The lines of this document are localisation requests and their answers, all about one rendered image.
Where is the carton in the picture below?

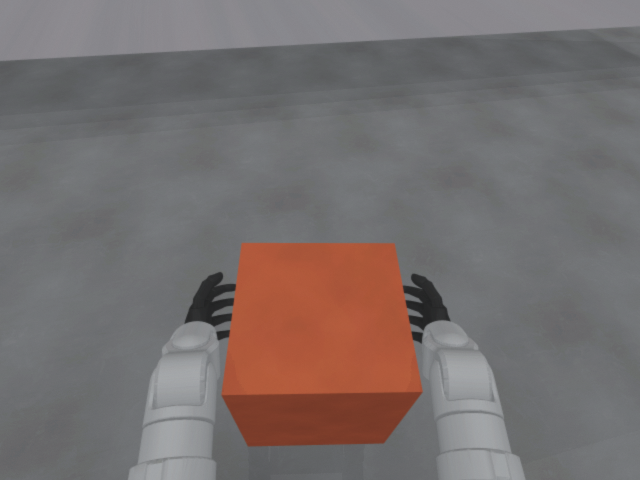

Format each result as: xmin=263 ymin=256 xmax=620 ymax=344
xmin=221 ymin=243 xmax=423 ymax=446

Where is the robot left forearm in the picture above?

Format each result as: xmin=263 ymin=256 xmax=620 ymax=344
xmin=128 ymin=321 xmax=220 ymax=480

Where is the robot left hand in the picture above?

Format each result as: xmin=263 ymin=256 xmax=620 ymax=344
xmin=184 ymin=272 xmax=236 ymax=340

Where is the robot right forearm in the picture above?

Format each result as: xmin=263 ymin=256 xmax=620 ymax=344
xmin=422 ymin=320 xmax=526 ymax=480

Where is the robot right hand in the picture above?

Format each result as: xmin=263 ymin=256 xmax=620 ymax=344
xmin=403 ymin=274 xmax=450 ymax=344

